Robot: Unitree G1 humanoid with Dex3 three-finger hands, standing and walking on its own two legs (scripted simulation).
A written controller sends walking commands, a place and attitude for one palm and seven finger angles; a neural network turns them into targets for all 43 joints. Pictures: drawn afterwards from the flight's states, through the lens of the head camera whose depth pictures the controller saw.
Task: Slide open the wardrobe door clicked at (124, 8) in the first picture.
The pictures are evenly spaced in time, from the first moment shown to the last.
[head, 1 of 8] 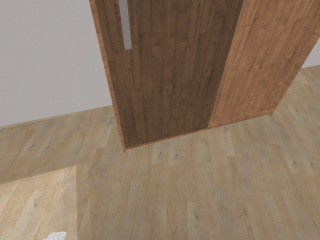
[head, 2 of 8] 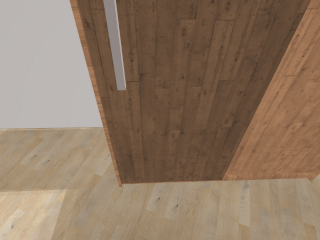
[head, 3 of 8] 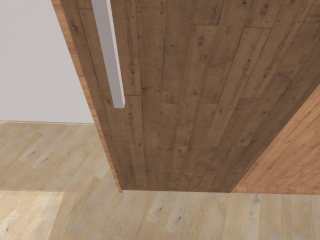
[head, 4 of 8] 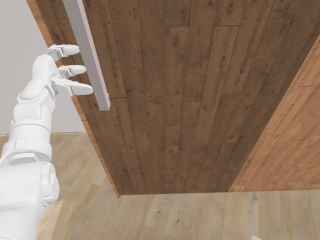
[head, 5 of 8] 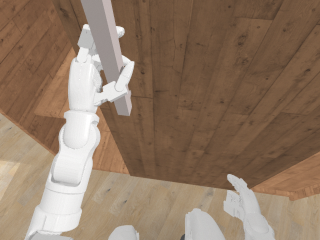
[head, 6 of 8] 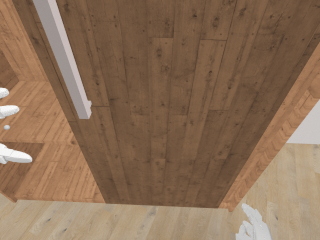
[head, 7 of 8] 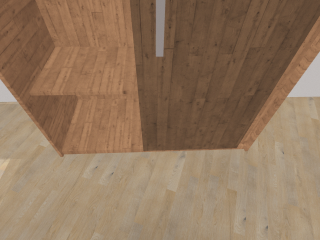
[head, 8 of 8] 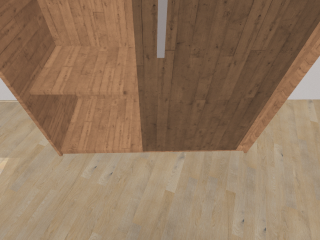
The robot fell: no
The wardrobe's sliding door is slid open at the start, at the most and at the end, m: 0.00 0.58 0.57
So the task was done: yes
